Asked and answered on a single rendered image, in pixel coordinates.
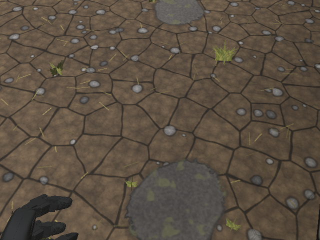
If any left robot hand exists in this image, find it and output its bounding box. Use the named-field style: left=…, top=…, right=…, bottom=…
left=0, top=194, right=79, bottom=240

